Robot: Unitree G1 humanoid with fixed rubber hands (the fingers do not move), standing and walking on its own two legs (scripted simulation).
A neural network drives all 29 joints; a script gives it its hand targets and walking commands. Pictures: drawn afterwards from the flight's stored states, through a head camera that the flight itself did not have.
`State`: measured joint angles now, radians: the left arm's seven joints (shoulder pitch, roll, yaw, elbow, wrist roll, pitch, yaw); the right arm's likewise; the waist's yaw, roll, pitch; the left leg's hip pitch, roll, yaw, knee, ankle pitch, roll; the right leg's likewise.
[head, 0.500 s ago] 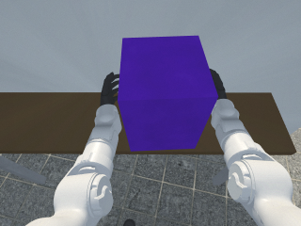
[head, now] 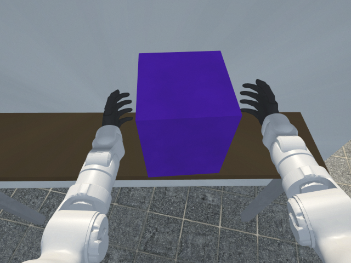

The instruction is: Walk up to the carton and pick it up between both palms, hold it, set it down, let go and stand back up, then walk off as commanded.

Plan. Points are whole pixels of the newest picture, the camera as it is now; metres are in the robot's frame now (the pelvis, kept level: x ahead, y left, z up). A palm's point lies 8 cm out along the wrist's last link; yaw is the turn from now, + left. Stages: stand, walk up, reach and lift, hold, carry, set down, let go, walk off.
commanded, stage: set down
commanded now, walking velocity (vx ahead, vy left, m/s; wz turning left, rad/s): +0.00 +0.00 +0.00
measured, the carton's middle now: (182, 117) +0.48 +0.06 +0.03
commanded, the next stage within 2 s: none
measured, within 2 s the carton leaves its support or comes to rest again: neither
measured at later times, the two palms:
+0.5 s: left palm (109, 155) +0.34 +0.21 +0.03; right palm (270, 148) +0.42 -0.15 +0.04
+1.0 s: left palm (99, 182) +0.28 +0.21 +0.04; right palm (284, 181) +0.33 -0.17 +0.05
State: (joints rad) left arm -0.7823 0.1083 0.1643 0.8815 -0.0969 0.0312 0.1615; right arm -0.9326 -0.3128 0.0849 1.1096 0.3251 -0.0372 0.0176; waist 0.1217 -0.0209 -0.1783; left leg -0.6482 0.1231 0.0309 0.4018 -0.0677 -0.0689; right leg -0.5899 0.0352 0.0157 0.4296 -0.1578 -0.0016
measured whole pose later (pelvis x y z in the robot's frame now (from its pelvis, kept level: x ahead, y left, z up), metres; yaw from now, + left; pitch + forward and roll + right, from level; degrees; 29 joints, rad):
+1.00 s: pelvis -0.01 +0.00 +0.01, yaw +3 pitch +5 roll +0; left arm -0.16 0.10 0.00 0.21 -0.13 0.22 0.18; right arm -0.24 -0.28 0.02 0.48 0.30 -0.01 0.05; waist 0.06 -0.04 -0.01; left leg -0.37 0.08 0.01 0.34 -0.05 -0.06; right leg -0.32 -0.01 -0.01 0.43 -0.19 0.01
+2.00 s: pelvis +0.04 +0.01 +0.01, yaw +1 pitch -3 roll +1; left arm 0.39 0.12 -0.06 -0.02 -0.08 0.10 0.15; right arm 0.37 -0.22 0.05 0.15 0.22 -0.10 0.04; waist 0.06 -0.02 0.07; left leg -0.10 0.08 0.06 0.31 -0.14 -0.06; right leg -0.06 -0.01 0.03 0.36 -0.25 0.00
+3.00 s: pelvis +0.04 +0.02 +0.01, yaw +1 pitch -3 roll +0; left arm 0.28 0.16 -0.03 0.30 -0.03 0.14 0.09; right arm 0.24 -0.19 0.01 0.55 0.10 -0.14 0.07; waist 0.06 -0.04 0.08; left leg -0.14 0.06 0.06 0.36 -0.17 -0.04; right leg -0.07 -0.03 0.04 0.35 -0.24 0.03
